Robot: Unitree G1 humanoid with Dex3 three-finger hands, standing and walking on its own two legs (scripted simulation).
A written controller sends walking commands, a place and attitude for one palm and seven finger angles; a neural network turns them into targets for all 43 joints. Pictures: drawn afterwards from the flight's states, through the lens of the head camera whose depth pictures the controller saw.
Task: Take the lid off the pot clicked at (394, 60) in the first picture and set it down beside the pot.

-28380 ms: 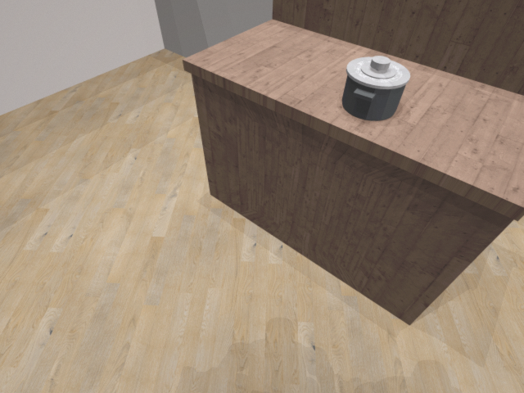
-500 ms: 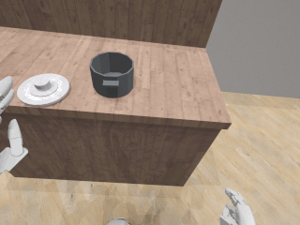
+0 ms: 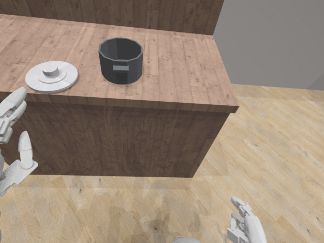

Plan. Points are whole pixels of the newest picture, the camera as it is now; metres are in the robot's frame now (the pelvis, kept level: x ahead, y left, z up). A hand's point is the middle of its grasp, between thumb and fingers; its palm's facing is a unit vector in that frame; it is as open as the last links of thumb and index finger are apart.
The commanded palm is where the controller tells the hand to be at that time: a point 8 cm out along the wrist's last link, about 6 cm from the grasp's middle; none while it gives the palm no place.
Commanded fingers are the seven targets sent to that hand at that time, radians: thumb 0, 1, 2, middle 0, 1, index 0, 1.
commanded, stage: stop stepping back and stand still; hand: left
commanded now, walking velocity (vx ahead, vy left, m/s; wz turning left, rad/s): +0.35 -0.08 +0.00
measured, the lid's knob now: (50, 69) +0.65 +0.40 +0.01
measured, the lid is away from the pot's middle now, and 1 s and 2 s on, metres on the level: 0.25 0.25 0.25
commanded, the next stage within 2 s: let the arm hang, fingers relaxed in 1.52 s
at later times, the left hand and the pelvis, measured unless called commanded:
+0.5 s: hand out of the picture +0.09 +0.22 +0.17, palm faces +0.38 -0.84 -0.38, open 7.4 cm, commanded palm +0.03 +0.27 +0.19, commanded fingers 0.00 0.90 0.90 -0.20 -0.30 -0.20 -0.30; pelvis -0.09 -0.01 -0.01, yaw +2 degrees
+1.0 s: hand out of the picture +0.07 +0.19 -0.14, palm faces +0.13 -0.96 -0.26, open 7.4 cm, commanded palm none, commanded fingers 0.00 0.90 0.90 -0.20 -0.30 -0.20 -0.30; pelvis -0.06 -0.02 -0.03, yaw +8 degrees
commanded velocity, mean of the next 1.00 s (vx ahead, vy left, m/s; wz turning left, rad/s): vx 0.13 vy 0.01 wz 0.00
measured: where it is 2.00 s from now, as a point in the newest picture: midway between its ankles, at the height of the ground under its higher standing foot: outside the picture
